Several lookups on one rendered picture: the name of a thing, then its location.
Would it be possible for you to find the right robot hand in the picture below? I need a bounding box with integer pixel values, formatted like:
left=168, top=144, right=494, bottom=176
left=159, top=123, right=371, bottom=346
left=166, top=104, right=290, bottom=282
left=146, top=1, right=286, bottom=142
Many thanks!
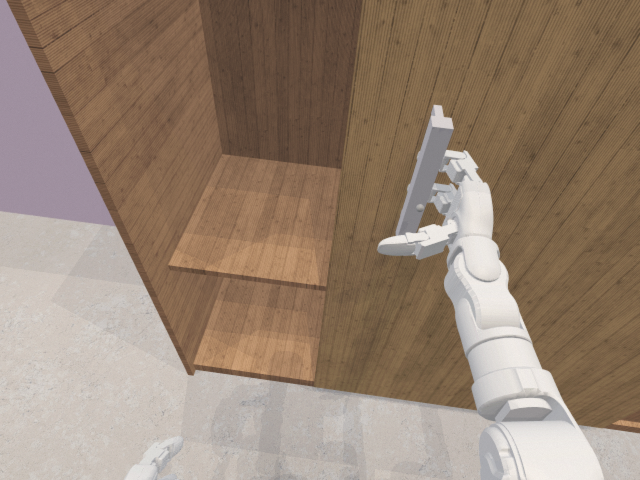
left=377, top=150, right=493, bottom=260

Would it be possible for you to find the robot right upper arm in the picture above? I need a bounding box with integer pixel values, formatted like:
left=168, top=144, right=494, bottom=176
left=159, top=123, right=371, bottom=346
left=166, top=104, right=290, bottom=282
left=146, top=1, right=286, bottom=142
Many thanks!
left=479, top=420, right=602, bottom=480

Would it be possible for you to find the handle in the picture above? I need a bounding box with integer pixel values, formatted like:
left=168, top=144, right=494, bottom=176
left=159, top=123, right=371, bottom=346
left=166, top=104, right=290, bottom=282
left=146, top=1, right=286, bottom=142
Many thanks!
left=396, top=105, right=454, bottom=236

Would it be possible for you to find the left robot hand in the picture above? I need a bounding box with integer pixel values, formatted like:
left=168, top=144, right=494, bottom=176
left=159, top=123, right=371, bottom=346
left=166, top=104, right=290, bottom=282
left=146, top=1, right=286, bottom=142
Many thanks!
left=124, top=436, right=184, bottom=480

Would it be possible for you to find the robot right forearm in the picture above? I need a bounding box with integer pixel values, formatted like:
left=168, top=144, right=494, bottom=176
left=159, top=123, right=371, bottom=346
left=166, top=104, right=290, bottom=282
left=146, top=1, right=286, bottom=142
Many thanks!
left=444, top=236, right=604, bottom=480

